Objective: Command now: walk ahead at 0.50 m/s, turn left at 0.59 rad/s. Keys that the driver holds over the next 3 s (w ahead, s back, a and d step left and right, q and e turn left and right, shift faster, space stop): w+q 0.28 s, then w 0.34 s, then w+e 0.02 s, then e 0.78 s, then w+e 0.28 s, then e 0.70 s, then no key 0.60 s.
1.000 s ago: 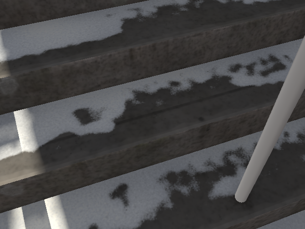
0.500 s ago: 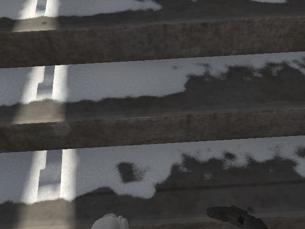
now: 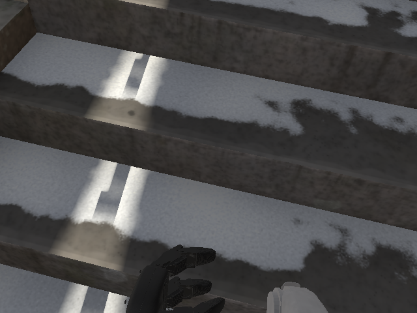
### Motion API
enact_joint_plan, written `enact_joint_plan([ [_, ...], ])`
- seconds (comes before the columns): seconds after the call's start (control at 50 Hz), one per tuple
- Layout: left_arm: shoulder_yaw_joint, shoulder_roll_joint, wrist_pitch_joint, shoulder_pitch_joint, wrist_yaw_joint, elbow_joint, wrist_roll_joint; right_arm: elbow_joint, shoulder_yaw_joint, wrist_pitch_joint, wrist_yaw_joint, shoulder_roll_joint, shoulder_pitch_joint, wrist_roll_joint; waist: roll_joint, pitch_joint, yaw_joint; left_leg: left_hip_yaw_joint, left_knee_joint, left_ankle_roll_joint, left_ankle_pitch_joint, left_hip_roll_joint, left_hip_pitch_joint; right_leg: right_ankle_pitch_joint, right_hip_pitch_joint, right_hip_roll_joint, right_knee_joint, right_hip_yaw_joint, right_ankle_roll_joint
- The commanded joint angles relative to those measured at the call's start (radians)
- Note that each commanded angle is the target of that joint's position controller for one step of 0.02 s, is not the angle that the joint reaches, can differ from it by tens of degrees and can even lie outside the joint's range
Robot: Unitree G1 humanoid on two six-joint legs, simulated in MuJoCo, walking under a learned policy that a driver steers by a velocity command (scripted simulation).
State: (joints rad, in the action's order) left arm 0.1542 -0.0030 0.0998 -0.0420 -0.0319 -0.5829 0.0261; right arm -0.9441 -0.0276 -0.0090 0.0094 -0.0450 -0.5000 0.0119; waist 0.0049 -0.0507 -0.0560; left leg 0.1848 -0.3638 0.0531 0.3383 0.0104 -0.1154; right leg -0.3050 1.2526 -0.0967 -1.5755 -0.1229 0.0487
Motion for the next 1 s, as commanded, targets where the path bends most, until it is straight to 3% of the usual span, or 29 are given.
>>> enact_joint_plan([
  [0.02, -0.114, -0.188, 0.02, 0.016, 0.034, 0.11, -0.008, 0.068, 0.075, -0.017, 0.036, -0.317, 0.025, -0.002, 0.238, -0.197, 0.196, 0.112, 0.076, 0.157, -1.399, -0.175, -0.044, -0.269, -0.706, 0.147, 0.314, -0.089, 0.018],
  [0.06, -0.195, -0.394, 0.021, 0.413, 0.037, 0.0, -0.016, 0.12, 0.093, -0.059, 0.03, -0.352, 0.237, -0.002, 0.175, -0.361, 0.398, 0.072, -0.407, 0.118, -1.621, -0.124, -0.068, -0.252, -1.084, 0.013, 0.614, 0.274, 0.117],
  [0.08, -0.233, -0.501, 0.014, 0.517, 0.046, -0.059, 0.033, 0.197, 0.084, -0.083, 0.004, -0.219, 0.271, 0.009, -0.356, -0.479, 0.335, 0.027, -0.811, 0.056, -0.855, 0.07, -0.446, -0.297, -1.412, -0.178, 1.052, 0.828, 0.231],
  [0.1, -0.23, -0.441, -0.012, 0.432, 0.079, -0.057, 0.048, 0.197, 0.065, -0.092, -0.034, -0.147, 0.241, -0.029, -0.494, -0.508, 0.274, 0.148, -1.293, 0.023, -0.242, 0.167, -0.619, -0.389, -1.405, -0.342, 1.299, 1.309, 0.31],
  [0.12, -0.203, -0.315, -0.038, 0.341, 0.097, -0.084, -0.003, 0.251, 0.073, -0.081, -0.069, -0.159, 0.291, -0.019, -0.291, -0.263, 0.205, 0.084, -1.514, 0.03, -0.194, 0.1, -0.753, -0.544, -1.201, -0.343, 1.276, 1.166, 0.276],
  [0.14, -0.175, -0.196, -0.056, 0.288, 0.101, -0.135, -0.001, 0.313, 0.055, -0.056, -0.072, -0.122, 0.357, -0.012, -0.166, -0.057, 0.138, -0.002, -1.593, 0.052, -0.199, 0.055, -0.839, -0.57, -0.971, -0.322, 1.198, 0.912, 0.227],
  [0.18, -0.133, -0.037, -0.057, 0.246, 0.082, -0.221, 0.038, 0.335, 0.033, -0.024, -0.076, -0.091, 0.327, -0.005, -0.035, 0.084, 0.018, -0.044, -1.636, 0.086, -0.215, -0.016, -0.846, -0.358, -0.698, -0.252, 1.118, 0.512, 0.113],
  [0.24, -0.161, -0.119, -0.037, 0.31, 0.059, -0.315, -0.001, 0.32, -0.011, 0.009, -0.066, 0.0, 0.246, 0.021, -0.038, 0.143, -0.04, -0.051, -1.65, 0.079, -0.242, -0.036, -1.003, -0.149, -0.749, -0.222, 1.189, 0.218, 0.038],
  [0.36, -0.175, -0.252, -0.01, 0.346, 0.058, -0.258, 0.032, 0.322, 0.005, 0.001, -0.006, -0.118, 0.369, -0.003, -0.027, 0.034, 0.009, -0.134, -1.333, -0.042, -0.493, -0.031, -0.948, -0.003, -0.811, -0.17, 1.242, 0.011, 0.105],
  [0.48, -0.21, -0.322, -0.049, 0.606, 0.09, -0.318, -0.005, 0.417, 0.002, -0.003, -0.038, -0.1, 0.707, 0.011, -0.102, 0.131, 0.198, -0.19, -1.095, -0.035, -0.222, -0.167, -1.262, 0.074, -1.421, -0.321, 1.422, 0.136, 0.118],
  [0.54, -0.214, -0.278, -0.09, 0.741, 0.112, -0.389, -0.028, 0.477, -0.031, -0.05, -0.089, -0.036, 0.886, -0.003, -0.081, 0.224, 0.254, -0.243, -1.05, -0.041, 0.071, -0.214, -1.523, 0.282, -1.748, -0.291, 1.401, 0.135, 0.11],
  [0.58, -0.212, -0.259, -0.113, 0.796, 0.116, -0.421, -0.022, 0.557, -0.067, -0.095, -0.121, 0.001, 1.028, -0.007, -0.106, 0.159, 0.284, -0.31, -0.852, -0.045, 0.24, -0.163, -1.431, 0.838, -1.856, -0.236, 1.282, 0.072, 0.081],
  [0.6, -0.212, -0.288, -0.126, 0.762, 0.11, -0.412, -0.01, 0.56, -0.068, -0.107, -0.14, -0.027, 0.935, 0.004, -0.08, 0.055, 0.209, -0.393, -0.592, -0.028, 0.178, -0.074, -1.079, 1.293, -1.766, -0.17, 1.173, -0.01, 0.051],
  [0.64, -0.208, -0.393, -0.101, 0.647, 0.078, -0.376, 0.005, 0.464, 0.023, -0.111, -0.104, -0.212, 0.509, 0.043, -0.076, -0.209, -0.011, -0.337, -0.106, 0.003, -0.223, -0.008, -0.106, 1.566, -1.398, -0.194, 0.913, 0.064, 0.057],
  [0.66, -0.223, -0.435, -0.06, 0.52, 0.076, -0.343, -0.038, 0.351, 0.079, -0.081, -0.069, -0.28, 0.297, 0.025, -0.18, -0.17, -0.111, -0.201, 0.137, 0.004, -0.586, -0.072, 0.154, 1.326, -1.23, -0.155, 0.823, 0.097, 0.032],
  [0.68, -0.219, -0.402, -0.009, 0.271, 0.059, -0.266, -0.015, 0.225, 0.105, -0.045, -0.021, -0.376, 0.054, -0.012, -0.053, -0.179, -0.212, -0.031, 0.129, 0.063, -1.163, -0.248, 0.581, 0.222, -0.736, 0.039, 0.335, 0.031, -0.033],
  [0.7, -0.188, -0.185, 0.065, 0.329, 0.032, -0.264, 0.016, 0.198, 0.111, -0.03, 0.014, -0.48, -0.056, -0.13, 0.349, -0.307, -0.158, 0.051, -0.418, 0.139, -2.276, -0.461, 1.046, -0.563, -0.126, 0.168, -0.32, 0.225, -0.032],
  [0.72, -0.192, -0.197, 0.103, 0.287, 0.006, -0.27, -0.037, 0.147, 0.113, -0.01, 0.028, -0.438, -0.161, -0.132, 0.202, -0.48, -0.235, 0.079, -0.384, 0.253, -2.315, -0.583, 1.023, -0.516, 0.016, 0.196, -0.642, 0.383, -0.01],
  [0.74, -0.21, -0.236, 0.087, 0.148, 0.003, -0.198, -0.087, 0.092, 0.118, -0.001, 0.005, -0.406, -0.208, -0.1, 0.196, -0.452, -0.271, 0.074, -0.239, 0.27, -1.729, -0.528, 1.016, -0.451, 0.196, 0.165, -0.767, 0.293, -0.03],
  [0.76, -0.178, -0.181, 0.048, 0.067, 0.016, -0.106, -0.088, 0.08, 0.103, -0.001, -0.012, -0.327, -0.065, -0.053, 0.176, -0.321, -0.176, 0.016, -0.156, 0.225, -1.246, -0.442, 0.924, -0.467, 0.325, 0.128, -0.8, 0.189, -0.042],
  [0.8, -0.098, -0.018, -0.033, 0.021, 0.023, 0.008, -0.077, 0.067, 0.064, 0.013, -0.027, -0.177, 0.214, -0.033, 0.147, -0.051, 0.043, -0.207, -0.05, 0.092, -1.017, -0.401, 0.404, -0.475, 0.268, 0.092, -0.87, 0.1, -0.041],
  [0.84, -0.093, -0.082, -0.039, 0.192, 0.034, 0.076, -0.048, 0.146, 0.051, 0.016, -0.025, -0.227, 0.696, -0.018, 0.224, 0.108, 0.339, -0.472, 0.162, -0.034, -1.151, -0.285, -0.294, -0.371, -0.228, 0.029, -0.277, 0.06, -0.057],
  [0.86, -0.119, -0.164, -0.038, 0.492, 0.052, -0.02, -0.013, 0.211, 0.068, 0.009, -0.006, -0.297, 0.885, -0.059, 0.218, 0.031, 0.453, -0.599, 0.128, -0.047, -1.379, -0.157, -0.451, -0.208, -0.597, 0.167, -0.114, -0.061, -0.082],
  [0.88, -0.147, -0.211, -0.023, 0.628, 0.077, -0.066, 0.025, 0.243, 0.111, -0.012, 0.008, -0.454, 0.884, -0.057, 0.218, -0.087, 0.483, -0.537, 0.063, -0.019, -1.625, -0.186, -0.454, -0.083, -0.902, 0.237, 0.003, -0.086, -0.106],
  [0.92, -0.214, -0.355, -0.016, 0.902, 0.105, -0.189, 0.037, 0.264, 0.111, -0.026, 0.022, -0.492, 0.91, 0.003, 0.273, -0.286, 0.588, -0.397, -0.278, -0.028, -2.068, -0.249, -0.169, -0.055, -1.148, 0.186, 0.381, 0.082, -0.051],
  [0.94, -0.254, -0.489, -0.027, 0.917, 0.1, -0.227, 0.045, 0.302, 0.098, -0.049, 0.009, -0.421, 0.867, 0.058, 0.055, -0.217, 0.541, -0.309, -0.64, -0.087, -1.462, -0.148, -0.03, 0.337, -1.152, 0.17, 0.979, 0.195, -0.002],
  [0.96, -0.243, -0.42, -0.048, 0.615, 0.106, -0.206, 0.03, 0.266, 0.054, -0.055, -0.001, -0.246, 0.7, 0.008, -0.28, -0.032, 0.287, -0.248, -1.092, -0.122, 0.01, 0.023, -0.373, 0.981, -1.22, 0.142, 1.146, 0.489, 0.06],
  [0.98, -0.236, -0.478, -0.061, 0.367, 0.105, -0.061, 0.057, 0.232, 0.067, -0.104, -0.045, -0.289, 0.313, 0.01, -0.523, -0.381, 0.066, 0.009, -1.675, -0.104, 0.071, 0.133, -0.571, 1.336, -1.427, -0.167, 1.065, 0.96, 0.269],
  [1.0, -0.211, -0.396, -0.072, 0.35, 0.073, -0.021, 0.026, 0.24, 0.082, -0.118, -0.068, -0.327, 0.333, -0.03, -0.236, -0.403, 0.094, 0.036, -1.822, -0.087, 0.074, 0.103, -0.596, 1.258, -1.361, -0.11, 1.033, 0.924, 0.239],
])
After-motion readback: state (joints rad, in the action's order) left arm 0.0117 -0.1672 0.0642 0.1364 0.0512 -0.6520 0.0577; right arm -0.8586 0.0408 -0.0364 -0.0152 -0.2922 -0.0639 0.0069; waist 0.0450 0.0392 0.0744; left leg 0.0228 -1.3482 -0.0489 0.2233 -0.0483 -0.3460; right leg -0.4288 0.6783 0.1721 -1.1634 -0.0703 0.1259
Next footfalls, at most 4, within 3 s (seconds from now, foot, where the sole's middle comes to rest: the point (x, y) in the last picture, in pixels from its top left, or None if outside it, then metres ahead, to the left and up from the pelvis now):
0.06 right None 0.24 -0.14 -0.62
0.50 left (120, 310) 0.39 0.18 -0.47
0.68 left None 0.38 0.24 -0.62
0.94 right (146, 204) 0.67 0.14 -0.45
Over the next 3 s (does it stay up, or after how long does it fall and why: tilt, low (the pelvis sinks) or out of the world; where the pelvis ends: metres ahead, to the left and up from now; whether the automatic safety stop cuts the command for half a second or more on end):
stays up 0.88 0.06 0.48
